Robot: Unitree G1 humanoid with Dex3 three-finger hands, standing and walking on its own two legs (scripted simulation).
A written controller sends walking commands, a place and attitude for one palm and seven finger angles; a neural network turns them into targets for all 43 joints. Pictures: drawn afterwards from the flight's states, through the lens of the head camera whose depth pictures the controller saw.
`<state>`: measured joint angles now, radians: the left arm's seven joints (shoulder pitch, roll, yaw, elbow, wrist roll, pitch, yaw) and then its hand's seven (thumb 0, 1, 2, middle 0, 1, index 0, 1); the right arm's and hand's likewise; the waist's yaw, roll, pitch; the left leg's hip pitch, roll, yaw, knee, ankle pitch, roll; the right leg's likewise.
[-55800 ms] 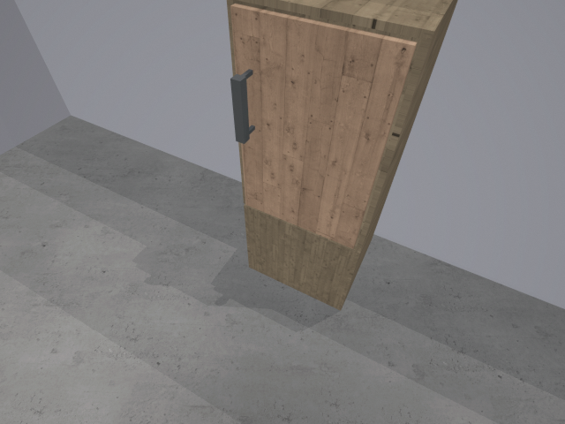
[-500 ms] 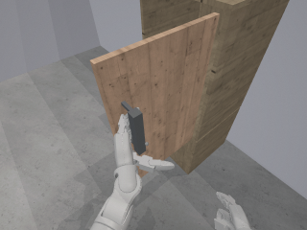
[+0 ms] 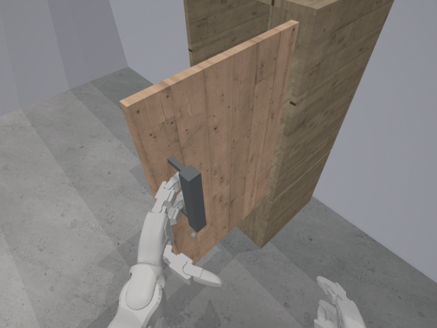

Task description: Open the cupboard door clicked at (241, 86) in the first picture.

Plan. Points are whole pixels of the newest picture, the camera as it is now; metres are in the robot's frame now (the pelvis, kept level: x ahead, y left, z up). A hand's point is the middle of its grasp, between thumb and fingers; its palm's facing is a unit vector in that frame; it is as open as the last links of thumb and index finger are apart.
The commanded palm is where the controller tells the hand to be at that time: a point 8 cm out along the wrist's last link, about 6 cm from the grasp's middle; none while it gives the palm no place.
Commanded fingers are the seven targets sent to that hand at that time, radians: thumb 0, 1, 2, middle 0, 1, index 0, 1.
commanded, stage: slide the hand sideways off the handle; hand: left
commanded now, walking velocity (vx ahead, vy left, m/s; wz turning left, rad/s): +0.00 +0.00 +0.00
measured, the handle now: (186, 195) +0.34 +0.08 +0.08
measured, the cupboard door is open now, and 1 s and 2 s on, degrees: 92 92 92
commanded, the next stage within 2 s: draw the hand back to the body in 0.64 s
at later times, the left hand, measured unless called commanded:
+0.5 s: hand (165, 258) +0.22 +0.10 +0.08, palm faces -0.02 -1.00 -0.04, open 16.0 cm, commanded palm +0.18 +0.16 +0.08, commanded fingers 0.00 -0.50 0.30 -0.15 -0.30 -0.15 -0.30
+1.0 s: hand (129, 263) +0.20 +0.14 +0.10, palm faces +0.00 -1.00 -0.06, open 16.3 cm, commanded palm +0.17 +0.20 +0.11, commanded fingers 0.00 -0.50 0.30 -0.15 -0.30 -0.15 -0.30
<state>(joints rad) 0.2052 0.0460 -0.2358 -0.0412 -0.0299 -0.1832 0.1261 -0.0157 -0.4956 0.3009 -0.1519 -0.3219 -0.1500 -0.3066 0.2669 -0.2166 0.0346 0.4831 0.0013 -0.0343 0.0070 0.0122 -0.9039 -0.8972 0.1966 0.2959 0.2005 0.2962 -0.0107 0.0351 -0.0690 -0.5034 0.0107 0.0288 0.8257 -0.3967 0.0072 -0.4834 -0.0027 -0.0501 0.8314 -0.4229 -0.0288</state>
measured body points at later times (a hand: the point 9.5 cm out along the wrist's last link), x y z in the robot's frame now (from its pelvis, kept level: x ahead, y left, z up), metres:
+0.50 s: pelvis +0.03 -0.02 -0.01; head +0.05 -0.04 +0.44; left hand +0.21 +0.15 +0.08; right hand +0.21 -0.24 -0.08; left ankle +0.02 +0.12 -0.70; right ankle +0.00 -0.10 -0.70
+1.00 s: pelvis +0.01 -0.01 -0.01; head +0.02 -0.03 +0.44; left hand +0.19 +0.20 +0.10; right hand +0.20 -0.23 -0.08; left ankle +0.02 +0.12 -0.70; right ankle +0.00 -0.10 -0.70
